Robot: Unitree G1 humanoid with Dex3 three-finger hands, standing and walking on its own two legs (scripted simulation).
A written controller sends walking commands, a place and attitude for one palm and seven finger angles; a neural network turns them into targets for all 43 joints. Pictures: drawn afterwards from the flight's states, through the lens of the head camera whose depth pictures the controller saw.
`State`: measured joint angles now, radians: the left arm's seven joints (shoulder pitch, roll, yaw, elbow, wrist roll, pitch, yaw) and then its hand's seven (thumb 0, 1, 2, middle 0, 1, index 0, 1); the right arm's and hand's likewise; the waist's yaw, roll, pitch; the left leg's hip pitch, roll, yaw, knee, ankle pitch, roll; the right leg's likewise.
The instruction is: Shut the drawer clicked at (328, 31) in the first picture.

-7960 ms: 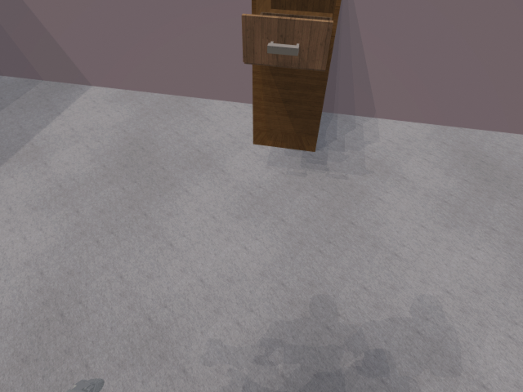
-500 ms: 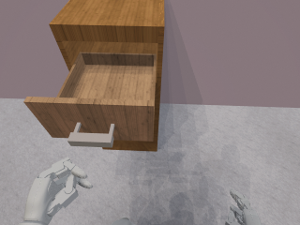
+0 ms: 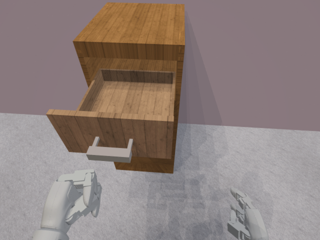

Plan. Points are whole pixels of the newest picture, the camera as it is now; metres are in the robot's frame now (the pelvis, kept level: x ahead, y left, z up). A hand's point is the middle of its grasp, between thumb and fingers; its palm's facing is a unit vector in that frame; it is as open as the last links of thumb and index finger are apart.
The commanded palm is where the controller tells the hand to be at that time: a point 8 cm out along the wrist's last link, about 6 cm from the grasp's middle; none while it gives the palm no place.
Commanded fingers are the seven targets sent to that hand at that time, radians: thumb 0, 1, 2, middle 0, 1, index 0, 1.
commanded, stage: raise the hand and make a fist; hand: left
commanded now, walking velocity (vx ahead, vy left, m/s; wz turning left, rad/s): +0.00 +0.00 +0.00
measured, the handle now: (111, 147) +0.36 +0.17 +0.02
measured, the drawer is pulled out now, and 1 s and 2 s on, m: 0.30 0.30 0.30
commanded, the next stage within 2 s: bring the fist close to the handle in 0.48 s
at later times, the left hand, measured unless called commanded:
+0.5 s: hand (98, 195) +0.19 +0.13 +0.11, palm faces +0.01 -1.00 -0.07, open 3.3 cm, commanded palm +0.15 +0.19 +0.12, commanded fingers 0.00 0.90 0.90 -1.40 -1.60 -1.40 -1.60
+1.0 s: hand (107, 189) +0.21 +0.13 +0.08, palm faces -0.01 -1.00 -0.05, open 3.3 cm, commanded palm +0.19 +0.19 +0.08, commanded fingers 0.00 0.90 0.90 -1.40 -1.60 -1.40 -1.60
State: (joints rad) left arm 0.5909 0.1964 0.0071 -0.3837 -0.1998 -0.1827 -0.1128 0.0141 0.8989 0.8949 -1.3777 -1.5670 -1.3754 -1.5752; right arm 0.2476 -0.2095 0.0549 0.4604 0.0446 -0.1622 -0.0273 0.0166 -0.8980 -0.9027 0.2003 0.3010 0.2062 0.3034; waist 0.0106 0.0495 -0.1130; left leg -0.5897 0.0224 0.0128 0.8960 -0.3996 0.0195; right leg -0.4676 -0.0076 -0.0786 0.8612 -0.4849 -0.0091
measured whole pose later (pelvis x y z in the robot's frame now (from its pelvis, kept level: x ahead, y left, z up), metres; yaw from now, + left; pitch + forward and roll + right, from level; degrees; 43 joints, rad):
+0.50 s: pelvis +0.01 -0.02 +0.01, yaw +0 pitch +4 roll -1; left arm 0.60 0.21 0.07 -0.36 -0.24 -0.19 -0.15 0.01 0.90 0.89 -1.40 -1.60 -1.40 -1.60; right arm 0.27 -0.24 0.02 0.53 0.05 -0.22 -0.04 0.02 -0.90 -0.90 0.20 0.30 0.20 0.30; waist 0.01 0.06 -0.11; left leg -0.53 0.03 0.00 0.84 -0.38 -0.01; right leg -0.42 0.01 -0.09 0.82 -0.48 -0.03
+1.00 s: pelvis +0.01 -0.03 +0.00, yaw +0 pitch +7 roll +0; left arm 0.47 0.19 0.08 -0.16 -0.23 -0.28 -0.18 0.01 0.90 0.89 -1.40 -1.60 -1.40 -1.60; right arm 0.25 -0.25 0.02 0.55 0.04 -0.20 -0.03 0.02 -0.90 -0.90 0.20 0.30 0.20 0.30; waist -0.01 0.04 -0.10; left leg -0.61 0.03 0.00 0.87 -0.39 -0.02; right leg -0.50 0.01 -0.09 0.87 -0.50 -0.04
